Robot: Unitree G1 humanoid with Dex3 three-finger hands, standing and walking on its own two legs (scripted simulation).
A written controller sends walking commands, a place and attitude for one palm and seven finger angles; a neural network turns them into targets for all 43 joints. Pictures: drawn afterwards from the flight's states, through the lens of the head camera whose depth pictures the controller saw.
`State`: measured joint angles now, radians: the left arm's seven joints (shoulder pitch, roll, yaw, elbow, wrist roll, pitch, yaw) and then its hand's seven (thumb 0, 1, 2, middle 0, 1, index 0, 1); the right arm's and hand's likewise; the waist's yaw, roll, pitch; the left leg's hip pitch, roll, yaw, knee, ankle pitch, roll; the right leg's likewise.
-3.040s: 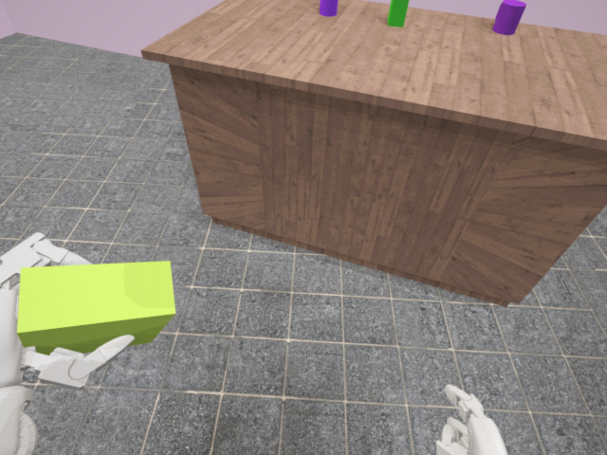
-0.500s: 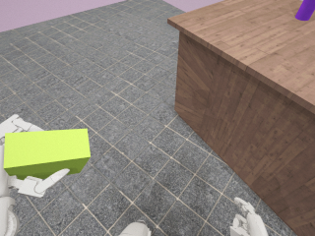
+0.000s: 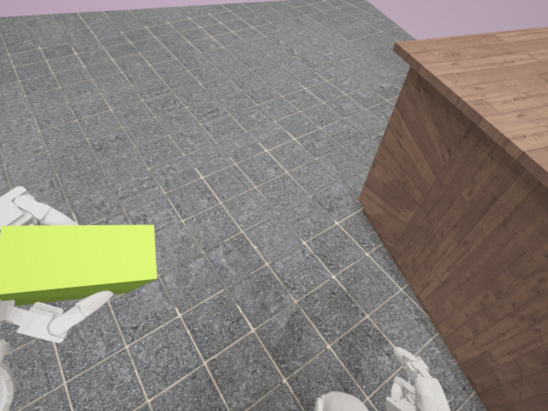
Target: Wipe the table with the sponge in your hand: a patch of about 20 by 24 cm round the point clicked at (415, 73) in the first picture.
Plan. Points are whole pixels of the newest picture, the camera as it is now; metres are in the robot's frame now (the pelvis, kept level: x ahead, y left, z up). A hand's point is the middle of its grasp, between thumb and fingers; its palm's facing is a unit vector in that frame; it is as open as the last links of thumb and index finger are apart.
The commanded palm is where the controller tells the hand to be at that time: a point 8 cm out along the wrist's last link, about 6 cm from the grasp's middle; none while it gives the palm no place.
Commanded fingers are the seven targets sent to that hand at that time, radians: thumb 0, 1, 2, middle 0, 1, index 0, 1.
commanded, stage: walk to a spot facing it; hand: left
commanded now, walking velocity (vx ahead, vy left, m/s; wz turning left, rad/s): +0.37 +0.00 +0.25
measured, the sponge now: (99, 265) +0.23 +0.21 +0.16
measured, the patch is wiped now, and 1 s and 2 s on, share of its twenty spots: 0.00 0.00 0.00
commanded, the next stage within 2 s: turn to face it in 0.74 s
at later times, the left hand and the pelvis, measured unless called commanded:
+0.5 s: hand (81, 257) +0.23 +0.22 +0.17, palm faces +0.48 -0.73 -0.49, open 9.6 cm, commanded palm +0.16 +0.26 +0.18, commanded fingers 0.00 0.10 1.30 -1.20 -1.60 -1.20 -1.60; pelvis +0.06 -0.04 +0.01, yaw +11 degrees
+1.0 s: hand (11, 194) +0.28 +0.29 +0.21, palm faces +0.63 -0.61 -0.48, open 9.6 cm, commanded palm +0.23 +0.32 +0.18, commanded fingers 0.00 0.10 1.30 -1.20 -1.60 -1.20 -1.60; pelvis +0.16 +0.01 +0.00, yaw +18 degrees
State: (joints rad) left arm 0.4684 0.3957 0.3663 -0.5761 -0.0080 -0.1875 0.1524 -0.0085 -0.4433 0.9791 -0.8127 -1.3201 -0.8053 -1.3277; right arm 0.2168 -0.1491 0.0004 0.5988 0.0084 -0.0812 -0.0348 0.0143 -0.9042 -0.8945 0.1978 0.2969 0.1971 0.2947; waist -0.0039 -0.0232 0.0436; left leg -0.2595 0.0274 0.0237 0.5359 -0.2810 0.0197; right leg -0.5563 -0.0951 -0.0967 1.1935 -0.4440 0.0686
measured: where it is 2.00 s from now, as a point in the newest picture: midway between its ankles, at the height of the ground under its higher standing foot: outside the picture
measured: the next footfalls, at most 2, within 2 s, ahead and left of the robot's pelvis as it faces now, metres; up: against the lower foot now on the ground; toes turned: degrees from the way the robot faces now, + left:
right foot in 0.24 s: +0.10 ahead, -0.14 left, +0.00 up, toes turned -4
left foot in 0.70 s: +0.19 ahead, +0.13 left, +0.00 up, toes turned +25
